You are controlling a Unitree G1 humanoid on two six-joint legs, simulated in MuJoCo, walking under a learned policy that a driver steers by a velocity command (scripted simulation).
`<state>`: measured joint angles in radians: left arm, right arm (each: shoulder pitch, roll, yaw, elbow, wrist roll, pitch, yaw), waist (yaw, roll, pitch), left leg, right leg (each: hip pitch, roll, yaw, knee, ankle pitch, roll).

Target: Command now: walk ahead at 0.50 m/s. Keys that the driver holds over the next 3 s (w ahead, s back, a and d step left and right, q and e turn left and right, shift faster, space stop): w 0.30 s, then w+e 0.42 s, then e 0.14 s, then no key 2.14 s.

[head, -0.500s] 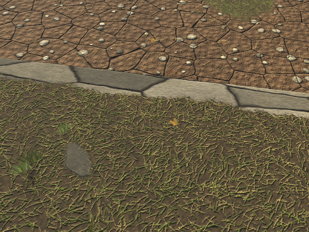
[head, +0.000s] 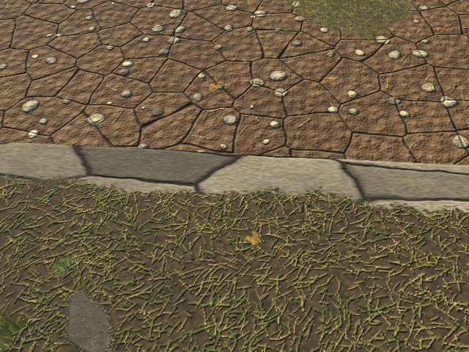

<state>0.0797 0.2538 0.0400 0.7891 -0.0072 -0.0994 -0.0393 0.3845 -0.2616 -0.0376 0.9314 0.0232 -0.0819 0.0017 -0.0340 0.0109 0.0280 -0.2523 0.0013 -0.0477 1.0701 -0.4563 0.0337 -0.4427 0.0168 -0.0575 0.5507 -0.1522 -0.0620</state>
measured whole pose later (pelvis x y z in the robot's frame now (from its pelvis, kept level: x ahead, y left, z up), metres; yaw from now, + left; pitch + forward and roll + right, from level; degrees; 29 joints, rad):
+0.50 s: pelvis +0.27 +0.04 +0.00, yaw -4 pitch +3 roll -1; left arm 0.40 0.27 0.05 0.96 -0.02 -0.06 0.00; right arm 0.03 -0.24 -0.04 0.77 0.00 -0.11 0.02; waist 0.07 -0.01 0.02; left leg -0.49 0.02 0.03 0.56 -0.12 0.04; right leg -0.13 0.00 0.04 0.75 -0.48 -0.02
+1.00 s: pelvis +0.50 -0.01 -0.01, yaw -18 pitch +2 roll +2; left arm 0.07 0.27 0.08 0.72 0.01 -0.03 -0.03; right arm 0.22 -0.28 -0.07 0.90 0.00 -0.05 -0.02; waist -0.03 -0.01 0.07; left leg -0.19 0.07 0.15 0.88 -0.58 -0.05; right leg -0.51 0.00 -0.04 0.60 -0.12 -0.08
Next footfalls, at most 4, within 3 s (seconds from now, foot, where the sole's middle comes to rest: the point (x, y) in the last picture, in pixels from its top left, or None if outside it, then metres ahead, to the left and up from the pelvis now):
0.46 left None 0.42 0.15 -0.76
0.96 right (289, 294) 0.62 -0.14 -0.76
1.36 left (207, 285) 0.66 0.10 -0.76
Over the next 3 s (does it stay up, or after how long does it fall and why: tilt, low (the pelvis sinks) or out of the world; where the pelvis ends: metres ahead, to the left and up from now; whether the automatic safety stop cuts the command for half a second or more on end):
stays up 0.60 -0.01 0.01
